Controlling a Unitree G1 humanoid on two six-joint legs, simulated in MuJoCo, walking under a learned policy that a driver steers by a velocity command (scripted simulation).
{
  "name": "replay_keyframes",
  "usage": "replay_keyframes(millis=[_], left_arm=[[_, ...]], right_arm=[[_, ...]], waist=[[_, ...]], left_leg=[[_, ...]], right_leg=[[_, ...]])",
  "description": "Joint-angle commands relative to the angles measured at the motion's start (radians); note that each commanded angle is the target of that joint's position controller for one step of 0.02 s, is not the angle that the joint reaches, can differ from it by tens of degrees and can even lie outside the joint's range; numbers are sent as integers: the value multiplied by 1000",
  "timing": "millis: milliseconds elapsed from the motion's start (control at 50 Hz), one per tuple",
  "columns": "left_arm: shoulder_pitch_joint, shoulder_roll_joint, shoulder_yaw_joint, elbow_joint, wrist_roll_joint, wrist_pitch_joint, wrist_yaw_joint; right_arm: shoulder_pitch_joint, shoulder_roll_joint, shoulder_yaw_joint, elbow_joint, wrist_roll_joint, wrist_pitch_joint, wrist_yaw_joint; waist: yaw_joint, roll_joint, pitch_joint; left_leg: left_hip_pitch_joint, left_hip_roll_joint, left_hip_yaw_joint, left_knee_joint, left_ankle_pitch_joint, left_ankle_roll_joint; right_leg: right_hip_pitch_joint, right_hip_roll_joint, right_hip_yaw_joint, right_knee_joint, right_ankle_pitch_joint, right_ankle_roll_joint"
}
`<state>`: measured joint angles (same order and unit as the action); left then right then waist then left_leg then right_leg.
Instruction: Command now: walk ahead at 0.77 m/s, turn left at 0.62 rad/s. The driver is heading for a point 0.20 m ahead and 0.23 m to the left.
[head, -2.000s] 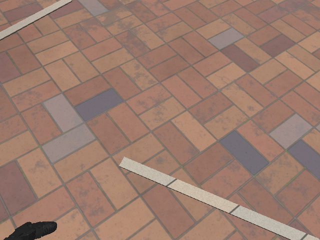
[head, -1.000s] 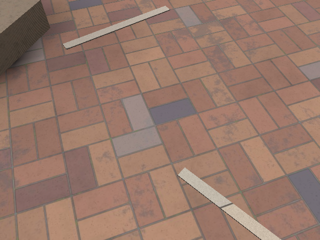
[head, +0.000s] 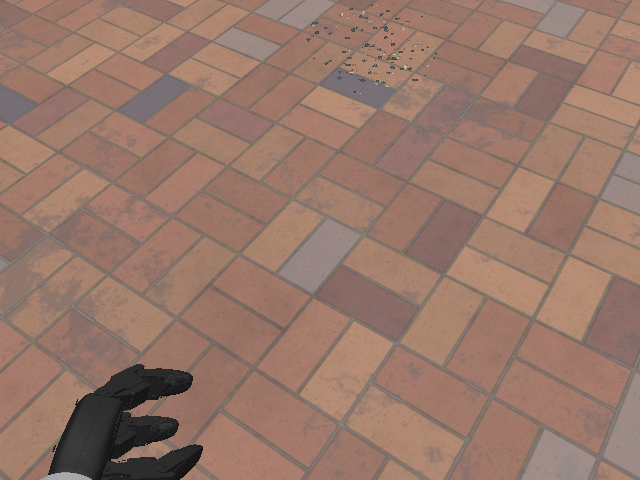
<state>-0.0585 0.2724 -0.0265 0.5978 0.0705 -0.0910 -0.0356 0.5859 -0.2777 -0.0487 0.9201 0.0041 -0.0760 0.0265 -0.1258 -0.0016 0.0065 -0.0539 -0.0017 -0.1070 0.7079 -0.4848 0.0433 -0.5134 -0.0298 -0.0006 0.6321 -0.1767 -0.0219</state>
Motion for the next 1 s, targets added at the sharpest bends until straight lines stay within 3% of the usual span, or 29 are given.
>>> replay_keyframes(millis=[20, 40, 60, 80, 100, 120, 160, 200, 240, 280, 300, 320, 340, 360, 380, 400, 420, 460, 540, 620, 700, 720, 740, 760, 780, 800, 840, 900, 1000], left_arm=[[452, 269, 104, 64, 7, 15, 50], [361, 169, 80, 57, -6, 10, 46], [329, 112, 68, 67, -16, 3, 37], [263, 87, 76, 55, -75, -5, 37], [226, 83, 75, 58, -69, -13, 46], [185, 61, 75, 59, -70, -15, 54], [114, 83, 88, 56, -71, -5, 76], [72, 130, 104, 48, -86, 9, 99], [121, 167, 116, 71, -101, 10, 110], [125, 187, 122, 72, -127, 6, 100], [117, 179, 120, 67, -134, 7, 89], [139, 136, 105, 69, -123, 10, 76], [238, 33, 74, 70, -51, 27, 58], [406, 104, 70, 79, -70, 37, 46], [348, 229, 95, 92, -88, 53, 43], [280, 243, 102, 75, -93, 67, 48], [252, 210, 98, 81, -81, 82, 65], [263, 190, 99, 84, -84, 103, 75], [273, 97, 73, 100, -71, 99, 83], [239, 91, 73, 100, -82, 111, 80], [267, 68, 74, 116, -65, 102, 63], [268, 82, 75, 110, -46, 97, 58], [256, 158, 86, 90, -30, 93, 61], [213, 157, 88, 102, -23, 90, 56], [133, 107, 73, 75, -26, 78, 52], [139, 90, 70, 84, -32, 69, 51], [179, 99, 70, 104, -44, 54, 50], [230, 79, 61, 122, -45, 54, 55], [265, 77, 61, 137, -55, 51, 58]], right_arm=[[-137, -99, -18, -178, 15, -5, -23], [-187, -106, -23, -169, 2, 12, -27], [-190, -89, -23, -150, -4, 28, -25], [-227, -95, -38, -170, 48, 24, -46], [-187, -83, -38, -188, 58, 28, -44], [-193, -61, -33, -200, 54, 41, -43], [-290, -26, -23, -253, 36, 55, -30], [-288, -21, -15, -261, 18, 45, 3], [-230, -56, -30, -247, 9, 49, 38], [-178, -123, -56, -257, 0, 61, 48], [-112, -161, -75, -245, -5, 65, 40], [-101, -187, -82, -241, -10, 64, 23], [-190, -255, -76, -279, -21, 56, -8], [-287, -281, -61, -373, -65, 34, -5], [-366, -240, -62, -405, -33, 40, 4], [-416, -205, -48, -403, -7, 44, 5], [-424, -177, -38, -389, 6, 49, 0], [-430, -171, -29, -368, -4, 57, -11], [-455, -165, -31, -349, -21, 66, -34], [-478, -145, -26, -336, -20, 91, -39], [-481, -87, -5, -304, -11, 98, -33], [-429, -52, 6, -281, -16, 92, -31], [-377, -35, 8, -272, -31, 84, -29], [-405, -47, -2, -287, -21, 79, -31], [-439, -77, -10, -278, -28, 79, -36], [-461, -68, -13, -271, -31, 81, -37], [-452, -52, -12, -252, -36, 95, -42], [-434, -57, -14, -224, -23, 94, -42], [-425, -51, -17, -174, -22, 76, -49]], waist=[[234, -188, -229], [194, -89, -96], [162, -66, -41], [167, -156, -19], [114, -251, -47], [91, -217, -26], [78, -123, 44], [74, -94, 9], [59, -109, -88], [7, -96, -138], [-41, -52, -169], [-55, 54, -147], [54, 352, -160], [117, 306, -415], [70, 119, -425], [84, 56, -289], [99, -14, -224], [131, 24, -145], [134, 49, -190], [112, 102, -169], [142, 124, -98], [135, 84, -82], [86, -72, -67], [71, -228, -34], [70, -189, 0], [78, -167, -3], [91, -152, 1], [103, -103, 25], [121, -9, 5]], left_leg=[[-714, -15, 31, 676, 71, 46], [-713, 36, 45, 639, 133, 32], [-674, 52, 60, 605, 128, 10], [-677, 83, 33, 587, 121, -16], [-656, 93, 34, 568, 144, -43], [-637, 98, 52, 506, 142, -63], [-634, 79, 107, 315, 180, -84], [-452, 39, 175, 13, 421, -86], [-252, -35, 213, -78, 535, -63], [-106, -65, 185, -109, 540, 4], [4, -76, 168, -166, 606, 43], [102, -42, 110, -239, 715, 81], [207, 169, -116, -159, 1370, 156], [336, 422, -557, -200, 1388, 405], [271, 387, -502, -272, 1105, 396], [142, 323, -397, -297, 892, 335], [37, 280, -356, -312, 742, 281], [-155, 226, -263, -342, 739, 249], [-179, 177, -138, -323, 900, 235], [-234, 163, -140, -357, 541, 212], [-323, 124, -151, -335, 186, 132], [-359, 88, -130, -304, 104, 69], [-399, 1, -45, -182, 21, 3], [-306, -44, 50, -152, 65, -38], [-214, -18, 40, -141, 159, -55], [-187, -22, 48, -164, 231, -58], [-144, -5, 25, -201, 288, -62], [-149, 10, 7, -229, 283, -47], [-165, 24, -11, -247, 354, -56]], right_leg=[[756, -459, 754, -375, -291, -121], [643, -406, 504, -297, 107, -127], [563, -354, 315, -246, 529, -123], [555, -240, 162, -257, 697, -91], [533, -265, 109, -250, 794, -108], [481, -261, 65, -275, 793, -113], [390, -239, -25, -327, 716, -105], [322, -183, -147, -303, 645, -78], [330, -165, -177, -202, 739, -61], [322, -184, -157, -73, 770, -54], [304, -160, -160, 63, 674, -38], [203, -100, -143, 272, 271, -6], [27, 25, -153, 647, -569, 44], [-93, 106, 65, 886, -586, 82], [-88, 54, 127, 882, -471, 80], [-115, 23, 109, 800, -389, 76], [-103, -7, 104, 738, -341, 77], [7, -17, 94, 627, -320, 83], [97, -10, 52, 376, -275, 115], [176, -11, 40, 208, -175, 115], [328, 15, -3, -102, -33, 61], [375, -28, 47, -179, 16, 32], [372, -173, 199, -227, 97, -28], [168, -239, 290, -319, -72, -116], [101, -194, 269, -339, -185, -104], [105, -148, 220, -325, -239, -65], [109, -116, 185, -321, -269, -31], [120, -83, 152, -316, -310, -18], [205, -52, 114, -260, -142, -27]])
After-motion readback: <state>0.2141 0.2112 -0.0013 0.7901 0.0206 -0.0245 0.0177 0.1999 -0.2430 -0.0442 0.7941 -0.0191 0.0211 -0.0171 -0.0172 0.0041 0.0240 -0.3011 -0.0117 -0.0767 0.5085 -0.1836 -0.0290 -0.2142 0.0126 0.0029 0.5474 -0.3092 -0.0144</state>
